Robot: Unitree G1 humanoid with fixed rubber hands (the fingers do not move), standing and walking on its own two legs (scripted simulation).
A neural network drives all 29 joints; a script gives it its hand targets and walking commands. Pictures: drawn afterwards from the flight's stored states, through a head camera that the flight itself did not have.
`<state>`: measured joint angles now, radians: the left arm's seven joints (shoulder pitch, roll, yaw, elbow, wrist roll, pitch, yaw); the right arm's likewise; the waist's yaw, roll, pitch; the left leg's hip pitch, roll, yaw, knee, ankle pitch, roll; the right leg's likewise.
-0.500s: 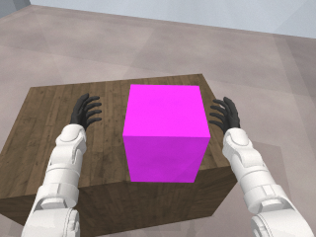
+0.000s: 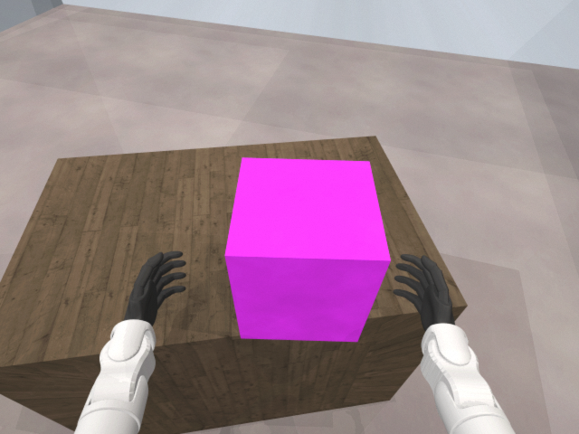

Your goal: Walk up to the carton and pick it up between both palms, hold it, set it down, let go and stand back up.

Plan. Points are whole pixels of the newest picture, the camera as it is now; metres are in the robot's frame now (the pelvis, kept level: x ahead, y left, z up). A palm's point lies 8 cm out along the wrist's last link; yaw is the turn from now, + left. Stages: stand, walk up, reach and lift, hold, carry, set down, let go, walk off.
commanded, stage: set down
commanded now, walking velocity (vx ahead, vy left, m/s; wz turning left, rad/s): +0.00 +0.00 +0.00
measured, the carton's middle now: (302, 253) +0.41 +0.02 -0.01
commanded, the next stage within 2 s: let go in 1.48 s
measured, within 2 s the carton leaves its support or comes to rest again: neither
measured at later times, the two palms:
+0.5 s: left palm (140, 366) +0.21 +0.25 -0.03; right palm (437, 372) +0.22 -0.17 -0.03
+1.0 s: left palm (145, 389) +0.19 +0.24 -0.05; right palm (456, 396) +0.20 -0.20 -0.05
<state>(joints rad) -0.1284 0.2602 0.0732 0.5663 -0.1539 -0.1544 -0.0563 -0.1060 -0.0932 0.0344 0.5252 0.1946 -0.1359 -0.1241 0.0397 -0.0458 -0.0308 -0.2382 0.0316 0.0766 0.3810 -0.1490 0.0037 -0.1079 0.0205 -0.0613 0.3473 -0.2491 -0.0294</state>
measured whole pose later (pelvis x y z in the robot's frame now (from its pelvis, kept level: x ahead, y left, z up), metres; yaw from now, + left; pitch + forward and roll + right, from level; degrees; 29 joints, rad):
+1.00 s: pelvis +0.01 -0.01 +0.00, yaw +0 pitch -2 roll +1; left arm 0.18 0.26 0.03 0.56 -0.08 -0.12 -0.06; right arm 0.17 -0.13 0.06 0.66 0.11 -0.28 -0.05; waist 0.04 -0.04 0.00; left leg -0.15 0.03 0.08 0.36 -0.17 -0.01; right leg -0.03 0.02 -0.05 0.34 -0.27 -0.04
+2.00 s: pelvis +0.00 -0.01 +0.00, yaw -1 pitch -2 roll +1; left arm 0.17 0.21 0.02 0.54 0.01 0.12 0.00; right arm 0.17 -0.20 -0.02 0.69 0.01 -0.17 0.03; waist 0.00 -0.04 0.03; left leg -0.17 0.04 0.09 0.36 -0.15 -0.01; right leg -0.07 0.02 -0.04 0.37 -0.27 -0.04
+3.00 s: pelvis +0.00 +0.01 +0.00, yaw -4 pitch +0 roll +0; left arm 0.36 0.19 0.03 0.79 0.02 -0.02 0.03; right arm 0.30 -0.21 -0.05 0.93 -0.03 0.00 0.00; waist -0.01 0.00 0.00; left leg -0.23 0.03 0.15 0.42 -0.18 0.02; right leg -0.15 0.01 0.01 0.43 -0.28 -0.01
